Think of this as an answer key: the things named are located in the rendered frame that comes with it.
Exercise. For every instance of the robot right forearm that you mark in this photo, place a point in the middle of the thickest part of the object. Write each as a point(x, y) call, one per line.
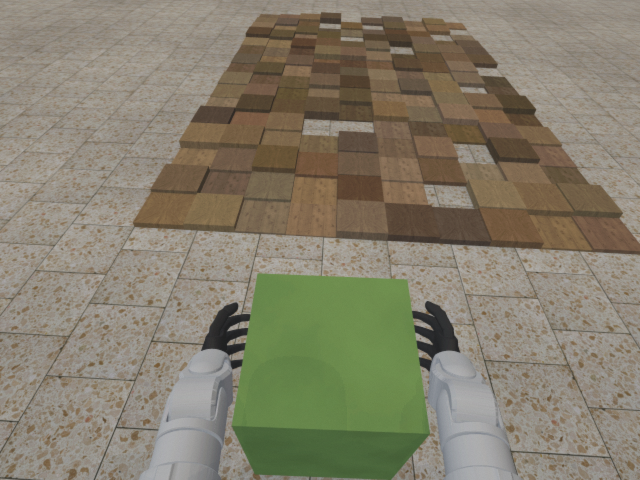
point(472, 435)

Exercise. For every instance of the robot right hand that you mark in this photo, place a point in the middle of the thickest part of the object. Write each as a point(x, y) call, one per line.
point(442, 337)

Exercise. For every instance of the robot left hand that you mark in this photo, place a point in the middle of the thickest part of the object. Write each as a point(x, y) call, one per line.
point(219, 336)

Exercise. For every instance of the robot left forearm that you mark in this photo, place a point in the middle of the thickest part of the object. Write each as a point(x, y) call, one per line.
point(192, 429)

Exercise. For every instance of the carton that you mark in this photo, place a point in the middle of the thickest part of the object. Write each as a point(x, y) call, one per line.
point(330, 384)

